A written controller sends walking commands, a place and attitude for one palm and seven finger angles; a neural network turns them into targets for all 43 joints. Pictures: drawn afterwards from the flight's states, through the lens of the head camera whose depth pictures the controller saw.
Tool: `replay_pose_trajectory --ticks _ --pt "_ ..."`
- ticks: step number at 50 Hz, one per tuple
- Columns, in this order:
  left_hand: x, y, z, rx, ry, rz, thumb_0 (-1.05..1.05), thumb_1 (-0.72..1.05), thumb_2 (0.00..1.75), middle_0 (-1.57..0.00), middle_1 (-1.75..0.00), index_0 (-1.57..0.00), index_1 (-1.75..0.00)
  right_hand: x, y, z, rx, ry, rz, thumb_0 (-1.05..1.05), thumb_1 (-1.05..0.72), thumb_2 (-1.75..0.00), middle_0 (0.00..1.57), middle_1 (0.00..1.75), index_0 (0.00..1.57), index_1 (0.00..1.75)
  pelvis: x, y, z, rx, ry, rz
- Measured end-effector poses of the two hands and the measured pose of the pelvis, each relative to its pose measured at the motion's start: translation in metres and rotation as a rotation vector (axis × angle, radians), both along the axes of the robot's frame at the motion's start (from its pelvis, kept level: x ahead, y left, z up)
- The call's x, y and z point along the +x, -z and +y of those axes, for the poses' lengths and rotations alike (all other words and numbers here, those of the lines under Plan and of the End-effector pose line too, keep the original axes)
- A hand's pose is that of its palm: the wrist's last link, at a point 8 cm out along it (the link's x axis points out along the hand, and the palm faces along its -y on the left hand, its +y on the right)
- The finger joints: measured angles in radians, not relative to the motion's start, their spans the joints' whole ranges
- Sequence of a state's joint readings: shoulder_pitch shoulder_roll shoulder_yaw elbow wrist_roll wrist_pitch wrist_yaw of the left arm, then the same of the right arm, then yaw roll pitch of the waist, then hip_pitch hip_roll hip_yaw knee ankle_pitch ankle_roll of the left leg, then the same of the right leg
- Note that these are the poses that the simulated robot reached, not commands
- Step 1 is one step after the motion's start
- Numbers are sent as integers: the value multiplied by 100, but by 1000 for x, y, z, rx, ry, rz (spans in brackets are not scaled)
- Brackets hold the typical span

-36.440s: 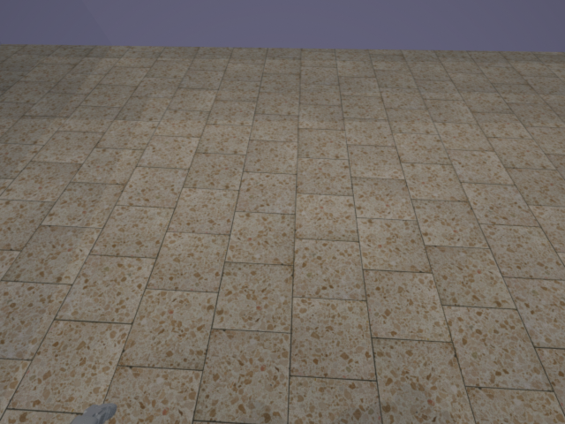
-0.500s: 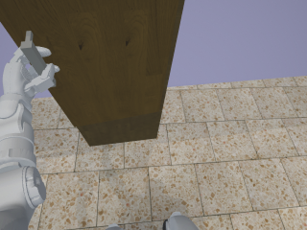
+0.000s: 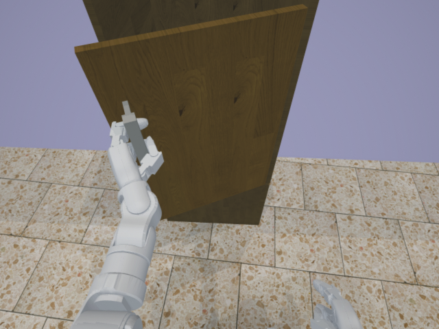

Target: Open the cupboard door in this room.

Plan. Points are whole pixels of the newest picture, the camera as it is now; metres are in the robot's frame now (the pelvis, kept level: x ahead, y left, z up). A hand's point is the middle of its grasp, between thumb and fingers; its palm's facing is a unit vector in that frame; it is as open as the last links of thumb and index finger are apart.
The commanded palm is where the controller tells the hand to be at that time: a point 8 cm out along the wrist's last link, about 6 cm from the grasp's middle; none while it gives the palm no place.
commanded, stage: pull the door open along its arc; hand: left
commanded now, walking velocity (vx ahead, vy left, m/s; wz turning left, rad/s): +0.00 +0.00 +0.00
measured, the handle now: (136, 136) +0.45 +0.19 +0.09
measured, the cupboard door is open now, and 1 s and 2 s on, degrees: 24 46 48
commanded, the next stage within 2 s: open thumb and fingers to let go in 0.58 s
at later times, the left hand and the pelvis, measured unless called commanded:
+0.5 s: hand (176, 186) +0.34 +0.09 +0.09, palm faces +0.36 -0.93 +0.04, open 6.2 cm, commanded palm +0.27 +0.12 +0.08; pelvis +0.01 -0.01 +0.01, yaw -1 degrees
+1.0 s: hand (190, 203) +0.30 +0.06 +0.09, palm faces +0.37 -0.93 -0.02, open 8.5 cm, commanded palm +0.26 +0.10 +0.08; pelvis +0.00 -0.01 +0.00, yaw +1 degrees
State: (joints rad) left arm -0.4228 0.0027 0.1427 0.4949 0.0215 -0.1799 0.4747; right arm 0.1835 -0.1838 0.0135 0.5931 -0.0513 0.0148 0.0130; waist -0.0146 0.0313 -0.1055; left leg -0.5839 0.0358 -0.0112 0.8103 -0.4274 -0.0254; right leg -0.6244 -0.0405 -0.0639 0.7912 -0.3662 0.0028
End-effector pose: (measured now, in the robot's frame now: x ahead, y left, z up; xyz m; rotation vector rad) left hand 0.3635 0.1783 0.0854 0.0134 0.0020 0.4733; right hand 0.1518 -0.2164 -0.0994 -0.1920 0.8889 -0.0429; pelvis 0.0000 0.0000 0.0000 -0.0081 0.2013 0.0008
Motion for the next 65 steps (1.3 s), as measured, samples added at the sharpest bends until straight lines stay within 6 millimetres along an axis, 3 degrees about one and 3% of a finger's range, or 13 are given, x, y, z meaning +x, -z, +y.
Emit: replay_pose_trajectory --ticks 13,18,24,31,36,41,48,59,65 --pt "-7 1 -2 9 34 -7 -1 73 80 -33 -132 -31 -134 -74 14 -42 -56 106 166 1 -90 -90 21 30 20 30 -1 -4 -14 6 11 -21" --pt "-23 1 -11 -7 56 -14 -1 73 77 -32 -132 -31 -132 -86 10 -52 -61 135 177 1 -90 -90 20 30 20 30 1 -8 -14 9 22 -38" --pt "-59 0 -37 -46 96 -14 0 70 74 -30 -132 -31 -131 -64 0 -46 -40 120 96 1 -90 -90 20 30 20 30 5 -12 -12 9 27 -68" --pt "-100 -3 -80 -26 177 0 1 69 73 -31 -132 -32 -132 -1 -20 -21 -1 36 -87 1 -90 -90 20 30 20 30 5 -11 -9 10 17 -100" --pt "-101 -4 -85 16 158 4 1 67 77 -35 -133 -33 -133 38 -30 1 19 -37 -174 1 -90 -90 20 30 20 30 0 -7 -10 7 -2 -115" --pt "-95 -5 -78 -3 104 30 1 61 78 -37 -132 -36 -133 56 -34 16 36 -84 -190 1 -90 -90 20 30 20 30 -2 -6 -11 8 -12 -115" --pt "-99 -8 -72 9 89 16 2 39 68 -36 -130 -37 -130 45 -25 17 46 -87 -146 1 -90 -90 21 30 20 30 -2 -4 -12 8 -18 -113" --pt "-97 -2 -76 -9 102 30 1 -22 42 -32 -122 -32 -123 -4 -4 -12 -12 -17 -17 1 -90 -90 21 30 20 30 -8 -3 -14 12 -10 -109" --pt "-102 -4 -76 -10 91 10 0 -41 34 -29 -108 -29 -109 -16 -4 -21 -25 15 -15 1 -90 -90 20 30 20 30 -10 -3 -14 12 -3 -108"
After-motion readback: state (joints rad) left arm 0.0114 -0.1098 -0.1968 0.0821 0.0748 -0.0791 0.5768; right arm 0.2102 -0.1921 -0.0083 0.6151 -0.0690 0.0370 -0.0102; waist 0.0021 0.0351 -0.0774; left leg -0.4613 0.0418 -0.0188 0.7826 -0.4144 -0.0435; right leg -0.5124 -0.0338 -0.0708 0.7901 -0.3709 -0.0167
